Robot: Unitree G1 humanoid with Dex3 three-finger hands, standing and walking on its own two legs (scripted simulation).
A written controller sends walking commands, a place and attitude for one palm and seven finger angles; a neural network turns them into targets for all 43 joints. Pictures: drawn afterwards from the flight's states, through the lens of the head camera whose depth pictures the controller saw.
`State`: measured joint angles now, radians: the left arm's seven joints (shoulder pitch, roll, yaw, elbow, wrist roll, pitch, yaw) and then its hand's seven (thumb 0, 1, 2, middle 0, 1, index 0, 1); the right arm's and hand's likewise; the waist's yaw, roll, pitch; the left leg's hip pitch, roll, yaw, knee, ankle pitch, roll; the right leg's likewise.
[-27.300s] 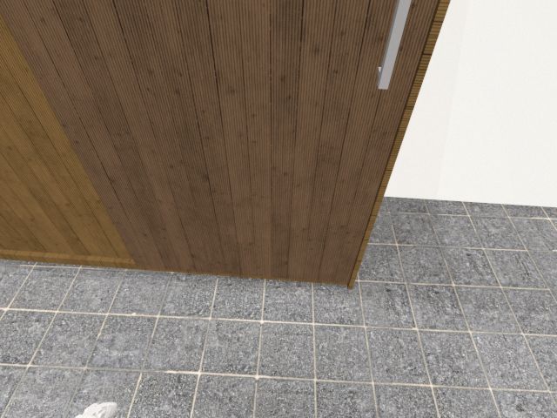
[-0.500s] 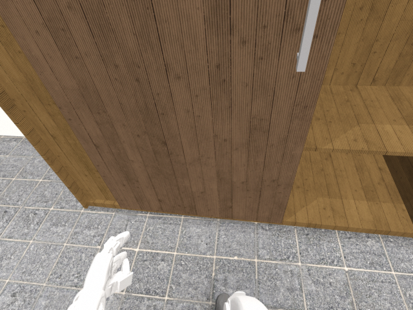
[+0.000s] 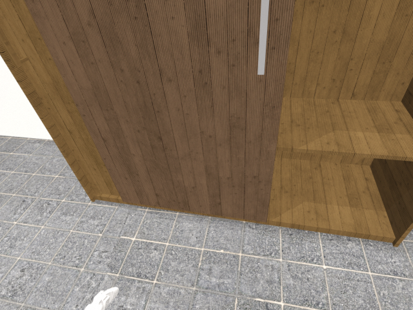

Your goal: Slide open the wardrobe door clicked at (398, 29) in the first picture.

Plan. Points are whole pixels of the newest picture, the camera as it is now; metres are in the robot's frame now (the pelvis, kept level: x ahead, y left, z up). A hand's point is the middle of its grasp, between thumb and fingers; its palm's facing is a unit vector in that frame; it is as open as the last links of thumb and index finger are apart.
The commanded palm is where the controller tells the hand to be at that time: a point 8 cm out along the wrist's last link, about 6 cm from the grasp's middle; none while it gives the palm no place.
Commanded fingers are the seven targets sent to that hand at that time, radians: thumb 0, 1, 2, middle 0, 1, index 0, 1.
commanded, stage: stop stepping back and stand still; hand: right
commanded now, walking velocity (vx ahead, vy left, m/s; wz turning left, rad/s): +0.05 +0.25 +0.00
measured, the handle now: (263, 29) +0.76 -0.17 +0.27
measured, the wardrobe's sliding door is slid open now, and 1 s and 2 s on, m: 0.62 0.62 0.62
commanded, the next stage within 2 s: let the arm hang, fingers relaxed in 1.22 s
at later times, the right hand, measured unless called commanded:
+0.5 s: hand out of the picture +0.12 -0.34 +0.18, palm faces +0.60 +0.74 -0.32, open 7.4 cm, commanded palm +0.07 -0.36 +0.19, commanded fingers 0.00 -0.90 -0.90 0.20 0.30 0.20 0.30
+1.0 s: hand out of the picture +0.18 -0.34 +0.16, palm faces +0.50 +0.75 -0.44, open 7.4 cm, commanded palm +0.12 -0.37 +0.19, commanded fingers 0.00 -0.90 -0.90 0.20 0.30 0.20 0.30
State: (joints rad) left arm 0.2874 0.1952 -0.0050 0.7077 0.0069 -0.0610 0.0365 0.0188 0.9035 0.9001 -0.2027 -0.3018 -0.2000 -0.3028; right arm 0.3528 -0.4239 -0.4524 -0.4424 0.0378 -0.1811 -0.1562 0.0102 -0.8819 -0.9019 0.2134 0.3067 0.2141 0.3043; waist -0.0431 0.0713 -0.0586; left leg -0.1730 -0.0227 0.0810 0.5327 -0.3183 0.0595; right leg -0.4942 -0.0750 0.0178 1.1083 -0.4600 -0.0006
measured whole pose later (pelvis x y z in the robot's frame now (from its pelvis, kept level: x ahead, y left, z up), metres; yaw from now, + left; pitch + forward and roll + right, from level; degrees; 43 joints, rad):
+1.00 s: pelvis +0.00 -0.06 +0.00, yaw -4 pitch +0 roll +0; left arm 0.24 0.21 -0.01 0.67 0.00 -0.12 0.05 0.02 0.90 0.90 -0.20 -0.30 -0.20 -0.30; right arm 0.50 -0.38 -0.40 -0.43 0.01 -0.20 -0.15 0.01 -0.88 -0.90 0.21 0.31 0.21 0.30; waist -0.01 0.02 0.01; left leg -0.26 0.00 0.04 0.55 -0.29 0.01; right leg -0.23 -0.01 -0.03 0.55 -0.32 -0.01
